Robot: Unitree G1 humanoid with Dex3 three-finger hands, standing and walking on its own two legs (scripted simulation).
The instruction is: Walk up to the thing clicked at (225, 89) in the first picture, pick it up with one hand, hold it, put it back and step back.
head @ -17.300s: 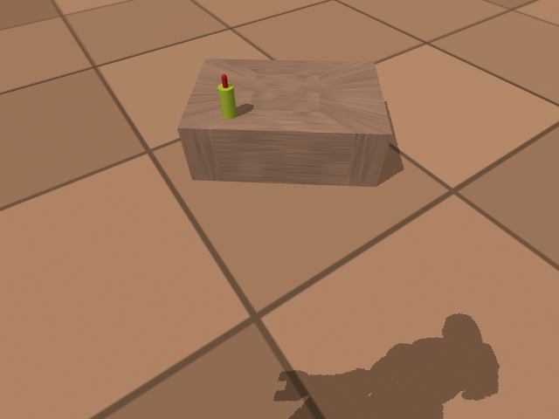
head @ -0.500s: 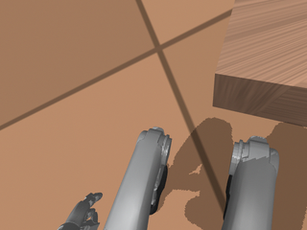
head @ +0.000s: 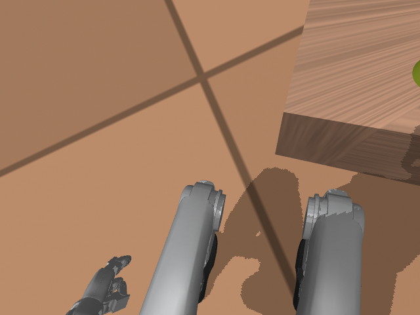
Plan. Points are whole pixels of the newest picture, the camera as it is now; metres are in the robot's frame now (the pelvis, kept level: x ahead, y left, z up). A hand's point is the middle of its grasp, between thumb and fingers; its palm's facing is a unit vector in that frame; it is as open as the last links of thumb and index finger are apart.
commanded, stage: close in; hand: right
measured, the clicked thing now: out of the picture +0.51 -0.32 +0.05
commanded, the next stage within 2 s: rest palm in 0.28 s
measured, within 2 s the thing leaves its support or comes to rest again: leaves its support in 1.92 s
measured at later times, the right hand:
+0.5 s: hand out of the picture +0.51 -0.33 +0.03, palm faces +0.29 +0.96 -0.03, open 16.9 cm
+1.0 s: hand out of the picture +0.51 -0.32 +0.02, palm faces +0.28 +0.96 -0.03, open 14.5 cm
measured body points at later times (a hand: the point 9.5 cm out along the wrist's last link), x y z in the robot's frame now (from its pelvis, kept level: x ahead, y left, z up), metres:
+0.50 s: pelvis +0.00 +0.01 +0.00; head +0.23 -0.05 +0.39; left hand +0.10 +0.27 -0.11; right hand +0.49 -0.38 +0.03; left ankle +0.09 +0.14 -0.35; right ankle +0.09 -0.16 -0.35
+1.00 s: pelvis +0.00 +0.01 +0.00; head +0.22 -0.05 +0.38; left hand +0.10 +0.28 -0.12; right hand +0.49 -0.37 +0.03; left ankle +0.09 +0.14 -0.35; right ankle +0.09 -0.16 -0.35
